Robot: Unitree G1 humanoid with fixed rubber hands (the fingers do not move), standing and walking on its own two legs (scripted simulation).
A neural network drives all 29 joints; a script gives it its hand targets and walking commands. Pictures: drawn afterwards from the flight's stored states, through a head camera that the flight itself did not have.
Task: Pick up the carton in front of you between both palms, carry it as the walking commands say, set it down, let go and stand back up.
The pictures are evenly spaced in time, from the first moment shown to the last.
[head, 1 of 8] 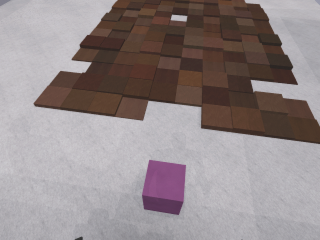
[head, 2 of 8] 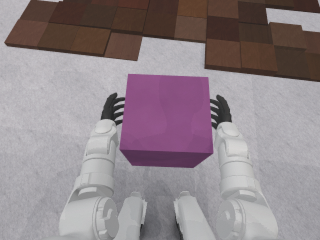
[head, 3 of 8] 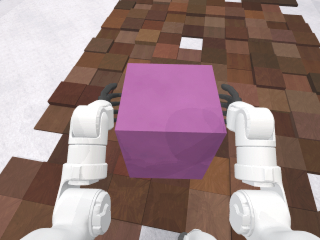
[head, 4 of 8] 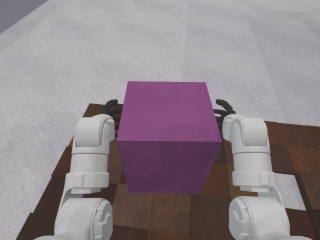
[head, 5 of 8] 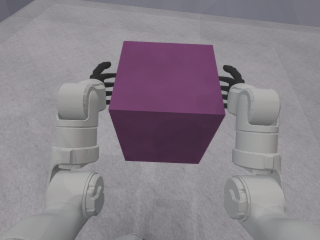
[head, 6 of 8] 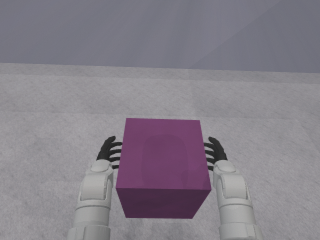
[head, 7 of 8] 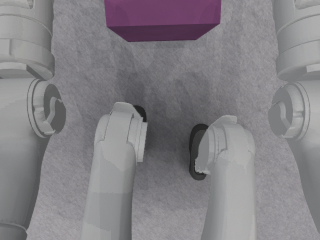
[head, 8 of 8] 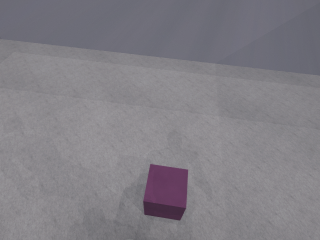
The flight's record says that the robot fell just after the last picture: no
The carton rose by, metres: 0.80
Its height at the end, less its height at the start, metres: +0.00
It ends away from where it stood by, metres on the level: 6.29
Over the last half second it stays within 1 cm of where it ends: yes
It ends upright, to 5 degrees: yes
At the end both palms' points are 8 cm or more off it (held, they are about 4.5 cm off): yes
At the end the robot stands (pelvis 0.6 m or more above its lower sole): yes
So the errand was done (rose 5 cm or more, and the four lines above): yes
